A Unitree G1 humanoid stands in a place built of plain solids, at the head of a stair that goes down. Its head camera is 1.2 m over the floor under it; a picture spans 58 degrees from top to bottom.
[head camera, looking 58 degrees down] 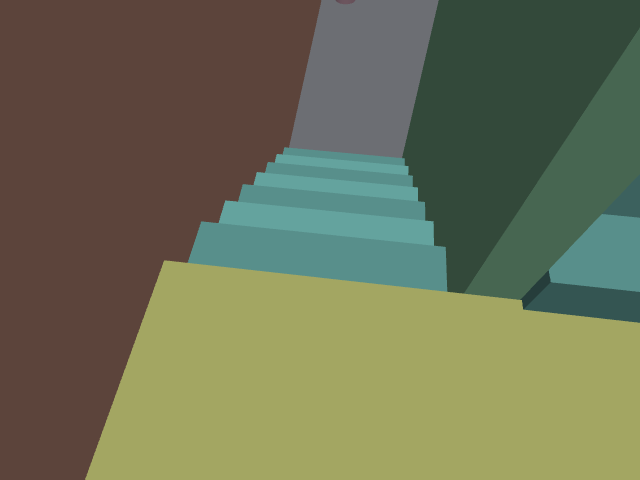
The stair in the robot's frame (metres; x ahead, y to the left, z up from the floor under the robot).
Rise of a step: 0.18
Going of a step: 0.25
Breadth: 0.94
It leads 7 degrees to the right of straight ahead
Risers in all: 8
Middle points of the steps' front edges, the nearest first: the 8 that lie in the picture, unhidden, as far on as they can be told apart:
0.62 0.03 0.00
0.89 0.00 -0.18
1.13 -0.03 -0.37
1.38 -0.06 -0.55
1.62 -0.09 -0.73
1.86 -0.12 -0.92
2.10 -0.16 -1.10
2.35 -0.19 -1.28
